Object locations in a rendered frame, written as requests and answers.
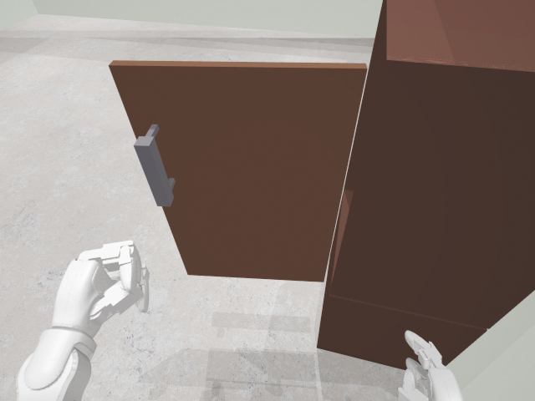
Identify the robot right hand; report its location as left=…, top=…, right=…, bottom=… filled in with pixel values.
left=398, top=330, right=464, bottom=401

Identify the handle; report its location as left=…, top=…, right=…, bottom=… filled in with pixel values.
left=134, top=124, right=176, bottom=206

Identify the cupboard door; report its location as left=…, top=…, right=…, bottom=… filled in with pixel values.
left=109, top=60, right=367, bottom=282

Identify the robot left forearm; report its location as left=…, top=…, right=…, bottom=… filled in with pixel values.
left=16, top=327, right=97, bottom=401

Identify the robot left hand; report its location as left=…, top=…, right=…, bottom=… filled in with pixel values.
left=52, top=241, right=150, bottom=338

